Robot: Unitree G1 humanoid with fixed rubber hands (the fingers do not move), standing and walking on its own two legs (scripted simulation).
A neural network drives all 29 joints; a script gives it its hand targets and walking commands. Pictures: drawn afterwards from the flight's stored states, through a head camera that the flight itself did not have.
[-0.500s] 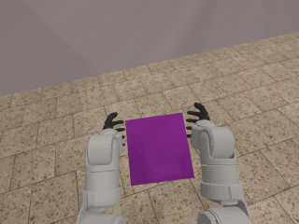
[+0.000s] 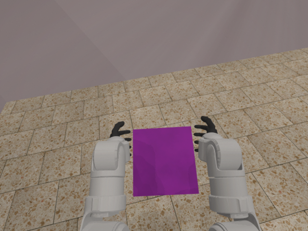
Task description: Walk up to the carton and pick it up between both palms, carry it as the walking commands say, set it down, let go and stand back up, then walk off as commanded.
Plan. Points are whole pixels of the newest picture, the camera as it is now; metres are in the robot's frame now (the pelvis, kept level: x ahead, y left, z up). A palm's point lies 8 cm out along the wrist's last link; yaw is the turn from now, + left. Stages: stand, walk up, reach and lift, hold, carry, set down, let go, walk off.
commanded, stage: carry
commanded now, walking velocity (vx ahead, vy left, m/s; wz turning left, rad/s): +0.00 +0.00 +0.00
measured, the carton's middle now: (163, 163) +0.32 -0.01 -0.02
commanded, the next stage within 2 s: hold in 1.64 s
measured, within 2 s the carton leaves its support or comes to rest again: neither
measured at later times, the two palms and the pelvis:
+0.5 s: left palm (112, 153) +0.28 +0.11 +0.10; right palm (209, 145) +0.29 -0.12 +0.10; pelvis -0.02 -0.01 +0.00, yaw +1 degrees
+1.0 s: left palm (122, 147) +0.30 +0.09 +0.10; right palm (215, 137) +0.31 -0.15 +0.10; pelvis +0.00 -0.03 +0.00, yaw +0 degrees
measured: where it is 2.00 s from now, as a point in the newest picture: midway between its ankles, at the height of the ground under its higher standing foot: outside the picture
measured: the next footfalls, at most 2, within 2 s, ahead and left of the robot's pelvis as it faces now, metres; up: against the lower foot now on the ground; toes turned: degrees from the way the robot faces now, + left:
none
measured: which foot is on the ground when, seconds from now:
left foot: down 0.00-1.00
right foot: down 0.00-1.00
